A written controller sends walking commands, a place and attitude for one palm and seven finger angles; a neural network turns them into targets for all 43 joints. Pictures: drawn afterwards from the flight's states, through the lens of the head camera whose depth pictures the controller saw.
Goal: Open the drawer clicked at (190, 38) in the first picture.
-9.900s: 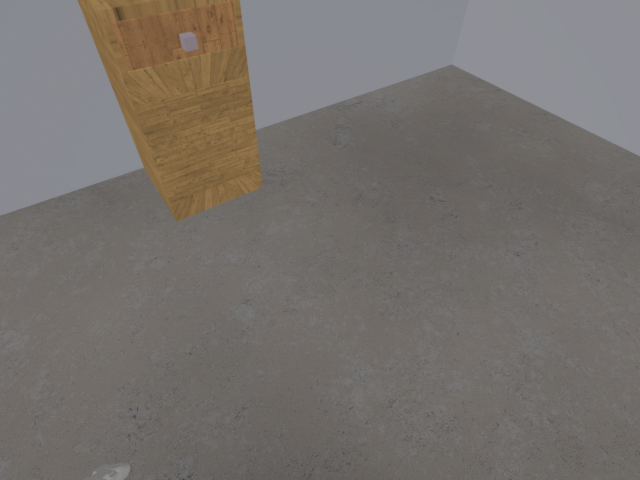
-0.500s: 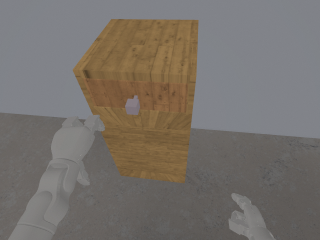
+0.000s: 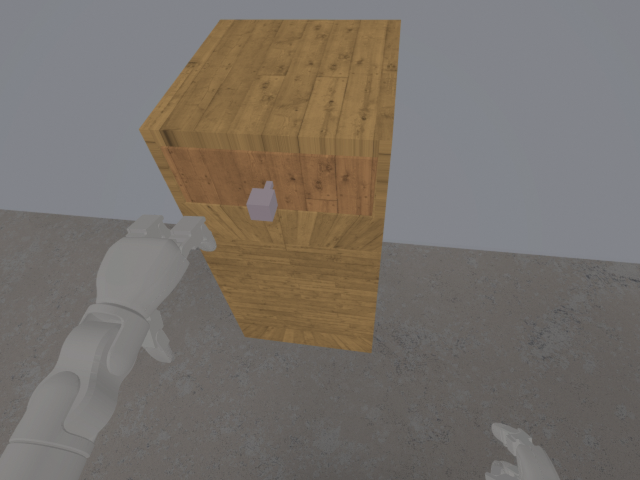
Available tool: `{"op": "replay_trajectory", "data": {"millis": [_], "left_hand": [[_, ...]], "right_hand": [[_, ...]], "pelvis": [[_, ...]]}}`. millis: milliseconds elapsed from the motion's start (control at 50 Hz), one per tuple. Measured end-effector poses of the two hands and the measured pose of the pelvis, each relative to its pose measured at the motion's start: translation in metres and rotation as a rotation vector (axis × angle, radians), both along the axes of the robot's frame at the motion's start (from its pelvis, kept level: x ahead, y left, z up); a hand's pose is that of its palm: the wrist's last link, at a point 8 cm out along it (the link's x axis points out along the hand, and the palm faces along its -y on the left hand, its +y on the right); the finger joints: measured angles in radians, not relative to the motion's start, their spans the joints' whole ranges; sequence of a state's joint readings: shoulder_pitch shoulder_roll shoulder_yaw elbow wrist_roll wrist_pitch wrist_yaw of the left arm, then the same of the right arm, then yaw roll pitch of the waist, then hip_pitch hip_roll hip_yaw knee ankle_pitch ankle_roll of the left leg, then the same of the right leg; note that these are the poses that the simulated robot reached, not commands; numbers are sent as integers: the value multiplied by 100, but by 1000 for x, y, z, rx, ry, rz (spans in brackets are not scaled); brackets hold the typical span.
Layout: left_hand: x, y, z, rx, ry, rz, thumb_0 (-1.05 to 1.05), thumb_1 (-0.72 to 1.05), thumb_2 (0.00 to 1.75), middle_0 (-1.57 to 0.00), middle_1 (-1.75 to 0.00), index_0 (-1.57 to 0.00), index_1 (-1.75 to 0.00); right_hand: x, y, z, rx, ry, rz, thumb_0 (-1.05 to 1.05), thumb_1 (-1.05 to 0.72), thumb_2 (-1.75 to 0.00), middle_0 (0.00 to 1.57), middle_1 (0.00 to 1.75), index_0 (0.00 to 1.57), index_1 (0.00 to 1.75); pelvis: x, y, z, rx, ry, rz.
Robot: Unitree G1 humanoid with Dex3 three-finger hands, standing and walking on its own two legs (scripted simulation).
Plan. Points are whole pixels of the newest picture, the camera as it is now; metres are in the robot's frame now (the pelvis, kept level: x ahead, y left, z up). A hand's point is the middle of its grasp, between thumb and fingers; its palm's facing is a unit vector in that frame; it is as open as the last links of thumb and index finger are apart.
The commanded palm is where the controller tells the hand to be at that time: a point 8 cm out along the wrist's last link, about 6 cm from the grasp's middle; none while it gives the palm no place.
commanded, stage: raise the hand with hooked fingers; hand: left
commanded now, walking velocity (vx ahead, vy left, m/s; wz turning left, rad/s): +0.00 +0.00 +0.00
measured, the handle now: (265, 197) +0.56 +0.19 -0.03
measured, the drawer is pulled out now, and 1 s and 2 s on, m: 0.00 0.00 0.00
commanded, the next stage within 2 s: move the hooked fingers above the handle in 0.04 s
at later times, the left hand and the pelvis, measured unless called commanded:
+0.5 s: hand (196, 260) +0.35 +0.21 +0.08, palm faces +0.02 -0.04 -1.00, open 13.8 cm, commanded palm +0.33 +0.22 +0.13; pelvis -0.01 -0.02 +0.00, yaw +0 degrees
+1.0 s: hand (219, 222) +0.43 +0.21 +0.06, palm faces +0.02 -0.02 -1.00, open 13.8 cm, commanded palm +0.40 +0.21 +0.11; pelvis +0.00 +0.00 -0.01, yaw -1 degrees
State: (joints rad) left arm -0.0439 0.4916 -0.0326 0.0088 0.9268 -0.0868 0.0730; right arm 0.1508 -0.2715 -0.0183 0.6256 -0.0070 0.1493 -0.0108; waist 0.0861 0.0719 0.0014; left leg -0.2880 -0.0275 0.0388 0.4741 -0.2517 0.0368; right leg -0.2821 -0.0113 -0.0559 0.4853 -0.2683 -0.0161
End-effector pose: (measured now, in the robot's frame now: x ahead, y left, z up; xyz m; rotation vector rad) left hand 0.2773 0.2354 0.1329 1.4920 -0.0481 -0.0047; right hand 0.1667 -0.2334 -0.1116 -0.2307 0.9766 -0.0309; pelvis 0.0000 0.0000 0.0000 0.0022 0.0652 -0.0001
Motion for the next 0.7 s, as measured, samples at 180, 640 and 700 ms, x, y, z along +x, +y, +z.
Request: {"op": "replay_trajectory", "data": {"millis": [180,640,700], "left_hand": [[2,4,4,13,-22,114,0,-49,30,-32,-120,-32,-120],[71,-10,-12,48,67,68,0,-49,30,-32,-120,-32,-120],[78,-14,-18,40,88,38,0,-49,30,-32,-120,-32,-120]], "right_hand": [[5,-1,1,41,-36,-13,1,-91,-90,20,30,20,30],[-39,-29,-11,-13,52,-111,1,-91,-90,20,30,20,30],[-50,-34,-14,-28,83,-132,1,-91,-90,20,30,20,30]], "pelvis": [[-6,-9,0,6,-6,-1],[-6,-16,-4,8,41,-2],[-4,-14,-5,7,52,-2]]}}
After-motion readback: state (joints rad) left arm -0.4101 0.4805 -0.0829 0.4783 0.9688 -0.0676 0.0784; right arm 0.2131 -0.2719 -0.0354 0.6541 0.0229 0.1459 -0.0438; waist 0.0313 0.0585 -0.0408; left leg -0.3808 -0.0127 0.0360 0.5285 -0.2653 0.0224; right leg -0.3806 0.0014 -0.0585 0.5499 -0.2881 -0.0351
